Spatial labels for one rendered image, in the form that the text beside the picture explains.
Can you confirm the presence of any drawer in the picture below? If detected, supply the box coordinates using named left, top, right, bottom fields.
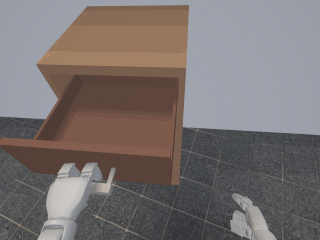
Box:
left=0, top=74, right=179, bottom=186

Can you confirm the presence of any left robot hand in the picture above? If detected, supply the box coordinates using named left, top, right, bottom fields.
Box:
left=46, top=162, right=103, bottom=221

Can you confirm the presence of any robot right forearm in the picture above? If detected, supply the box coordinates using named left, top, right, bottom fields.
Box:
left=251, top=229, right=277, bottom=240

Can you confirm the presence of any right robot hand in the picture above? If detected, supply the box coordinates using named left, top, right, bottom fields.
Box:
left=230, top=193, right=269, bottom=240

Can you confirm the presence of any handle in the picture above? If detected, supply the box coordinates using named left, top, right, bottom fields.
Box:
left=55, top=167, right=116, bottom=196

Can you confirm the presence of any robot left forearm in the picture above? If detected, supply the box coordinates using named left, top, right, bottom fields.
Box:
left=37, top=218, right=77, bottom=240

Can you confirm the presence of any cabinet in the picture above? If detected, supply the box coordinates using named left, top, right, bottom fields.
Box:
left=36, top=5, right=189, bottom=186

